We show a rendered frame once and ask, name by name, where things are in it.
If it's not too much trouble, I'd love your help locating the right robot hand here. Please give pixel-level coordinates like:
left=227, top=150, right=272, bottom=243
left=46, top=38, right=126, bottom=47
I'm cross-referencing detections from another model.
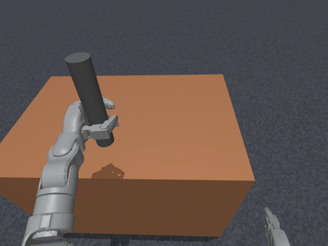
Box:
left=263, top=207, right=290, bottom=246

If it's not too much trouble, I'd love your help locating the can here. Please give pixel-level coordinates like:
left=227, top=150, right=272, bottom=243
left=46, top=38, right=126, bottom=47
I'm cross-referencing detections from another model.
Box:
left=65, top=52, right=114, bottom=147

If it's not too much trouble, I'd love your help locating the left robot hand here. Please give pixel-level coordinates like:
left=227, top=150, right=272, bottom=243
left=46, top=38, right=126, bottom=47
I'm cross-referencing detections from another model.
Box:
left=62, top=96, right=119, bottom=143

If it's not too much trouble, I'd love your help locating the left robot arm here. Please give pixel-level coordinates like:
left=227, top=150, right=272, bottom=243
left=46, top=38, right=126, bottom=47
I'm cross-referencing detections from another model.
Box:
left=21, top=132, right=86, bottom=246

